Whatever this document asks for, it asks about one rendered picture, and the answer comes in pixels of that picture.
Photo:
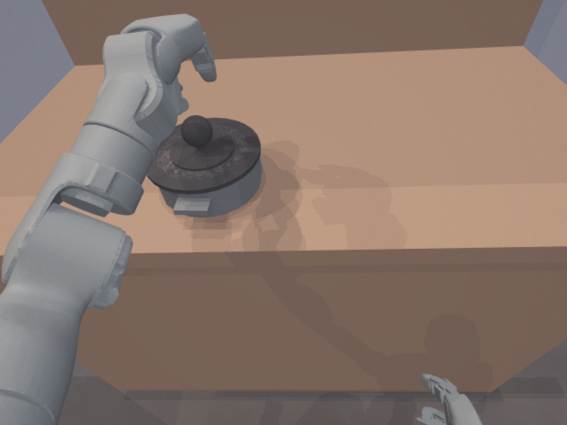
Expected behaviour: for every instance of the robot left upper arm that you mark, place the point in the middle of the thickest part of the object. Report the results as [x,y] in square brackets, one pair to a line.
[71,262]

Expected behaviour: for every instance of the robot left hand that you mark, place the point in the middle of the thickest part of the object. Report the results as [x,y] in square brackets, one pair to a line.
[192,43]

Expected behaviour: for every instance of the pot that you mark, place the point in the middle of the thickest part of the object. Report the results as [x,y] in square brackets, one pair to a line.
[217,202]

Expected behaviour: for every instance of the robot right hand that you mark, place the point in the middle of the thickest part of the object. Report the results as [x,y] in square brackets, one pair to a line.
[458,408]

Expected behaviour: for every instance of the knob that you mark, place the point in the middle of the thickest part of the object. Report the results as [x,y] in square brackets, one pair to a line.
[197,131]

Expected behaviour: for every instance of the lid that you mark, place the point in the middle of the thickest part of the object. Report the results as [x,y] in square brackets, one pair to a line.
[232,153]

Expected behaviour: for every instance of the robot left forearm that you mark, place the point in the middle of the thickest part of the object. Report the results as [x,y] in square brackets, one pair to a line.
[104,170]

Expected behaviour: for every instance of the table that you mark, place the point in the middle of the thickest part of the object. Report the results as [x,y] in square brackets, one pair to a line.
[412,211]

